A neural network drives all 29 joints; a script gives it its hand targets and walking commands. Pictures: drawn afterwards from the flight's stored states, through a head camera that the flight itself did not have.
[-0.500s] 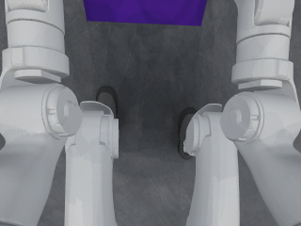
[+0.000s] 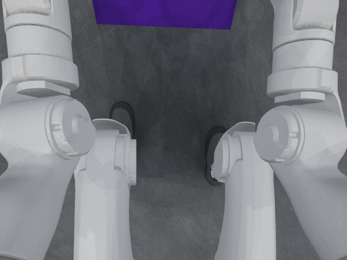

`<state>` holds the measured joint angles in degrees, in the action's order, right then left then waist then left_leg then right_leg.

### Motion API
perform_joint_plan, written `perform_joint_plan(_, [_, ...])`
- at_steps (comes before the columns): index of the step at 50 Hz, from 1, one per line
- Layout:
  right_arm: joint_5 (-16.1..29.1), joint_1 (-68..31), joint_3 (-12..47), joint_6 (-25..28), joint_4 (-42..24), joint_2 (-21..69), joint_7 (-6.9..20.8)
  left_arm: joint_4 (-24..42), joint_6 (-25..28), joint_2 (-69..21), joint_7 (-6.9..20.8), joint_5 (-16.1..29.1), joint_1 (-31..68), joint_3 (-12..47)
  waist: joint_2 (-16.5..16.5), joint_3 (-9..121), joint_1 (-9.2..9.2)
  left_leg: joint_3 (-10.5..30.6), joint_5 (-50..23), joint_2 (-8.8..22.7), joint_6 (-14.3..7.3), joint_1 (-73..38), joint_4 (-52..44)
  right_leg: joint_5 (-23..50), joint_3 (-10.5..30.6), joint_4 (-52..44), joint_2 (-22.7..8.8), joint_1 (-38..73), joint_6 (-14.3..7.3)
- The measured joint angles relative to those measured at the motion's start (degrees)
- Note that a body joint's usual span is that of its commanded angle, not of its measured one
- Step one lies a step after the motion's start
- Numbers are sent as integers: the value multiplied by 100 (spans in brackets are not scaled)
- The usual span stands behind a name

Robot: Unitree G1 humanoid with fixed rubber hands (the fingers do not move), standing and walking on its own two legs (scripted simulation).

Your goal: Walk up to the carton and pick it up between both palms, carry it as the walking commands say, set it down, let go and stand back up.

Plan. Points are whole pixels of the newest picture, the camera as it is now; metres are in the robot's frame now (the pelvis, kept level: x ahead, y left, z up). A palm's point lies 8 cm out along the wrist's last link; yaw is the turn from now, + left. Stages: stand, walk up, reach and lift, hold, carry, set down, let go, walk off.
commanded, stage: set down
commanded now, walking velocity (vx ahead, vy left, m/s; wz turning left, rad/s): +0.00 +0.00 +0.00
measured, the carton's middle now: out of the picture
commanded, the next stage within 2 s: none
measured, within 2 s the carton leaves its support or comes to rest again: rests again in 1.24 s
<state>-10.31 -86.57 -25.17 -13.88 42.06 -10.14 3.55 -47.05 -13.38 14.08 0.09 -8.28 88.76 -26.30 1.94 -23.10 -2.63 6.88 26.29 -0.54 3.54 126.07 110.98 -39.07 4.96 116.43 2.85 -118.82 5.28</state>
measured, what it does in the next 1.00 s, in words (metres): stands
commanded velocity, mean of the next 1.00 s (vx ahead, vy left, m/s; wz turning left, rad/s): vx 0.00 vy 0.00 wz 0.00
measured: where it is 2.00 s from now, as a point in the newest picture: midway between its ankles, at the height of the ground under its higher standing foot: (170, 155)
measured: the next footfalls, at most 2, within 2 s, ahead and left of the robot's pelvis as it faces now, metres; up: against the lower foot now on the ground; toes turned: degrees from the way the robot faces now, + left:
none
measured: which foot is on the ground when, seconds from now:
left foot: down 0.00-1.00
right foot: down 0.00-1.00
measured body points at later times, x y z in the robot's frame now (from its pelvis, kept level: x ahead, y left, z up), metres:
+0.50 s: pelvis +0.01 +0.00 +0.00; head +0.41 +0.03 +0.20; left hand +0.58 +0.21 -0.19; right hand +0.60 -0.10 -0.18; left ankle +0.13 +0.15 -0.40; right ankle +0.08 -0.15 -0.40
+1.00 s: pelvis +0.01 +0.00 +0.00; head +0.41 +0.03 +0.19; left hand +0.58 +0.21 -0.19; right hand +0.60 -0.10 -0.19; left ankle +0.13 +0.15 -0.40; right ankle +0.08 -0.15 -0.40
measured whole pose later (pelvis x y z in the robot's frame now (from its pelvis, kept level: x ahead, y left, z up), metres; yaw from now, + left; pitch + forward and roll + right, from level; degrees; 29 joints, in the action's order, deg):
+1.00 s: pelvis +0.01 +0.00 +0.00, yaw -1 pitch +42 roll -2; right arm -11.6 -87.4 -25.7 -9.7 44.8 -9.9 2.8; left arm -49.0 -8.6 13.5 2.7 -12.0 88.7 -30.8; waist 1.9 -23.3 -3.6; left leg 7.4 28.6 -0.1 4.5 126.1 112.7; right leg -40.5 5.0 117.5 4.0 -119.1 5.5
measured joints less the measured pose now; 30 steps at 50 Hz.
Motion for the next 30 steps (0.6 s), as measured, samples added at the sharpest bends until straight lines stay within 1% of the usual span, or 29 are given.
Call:
perform_joint_plan(8, [-76, -37, -49, 49, 8, 30, 78, 0, 88, -12, 137, -118, 0, -193, -2, -1, -3, 7, 67, 11, 0, 1, 37, -52, 1, 39, 20, -14, -10])
perform_joint_plan(15, [-30, -45, -52, 75, 8, 39, 69, 0, 120, -17, 149, -124, 0, -231, -9, -2, -32, 17, 122, 27, 0, 1, 79, -88, 2, 59, 50, -17, -11])
perform_joint_plan(30, [-112, -52, -52, 166, 9, 50, 69, 0, 228, -35, 218, -210, 0, -322, 7, -9, -44, 27, 177, 29, 2, 2, 108, -122, 4, 77, 71, -24, -11])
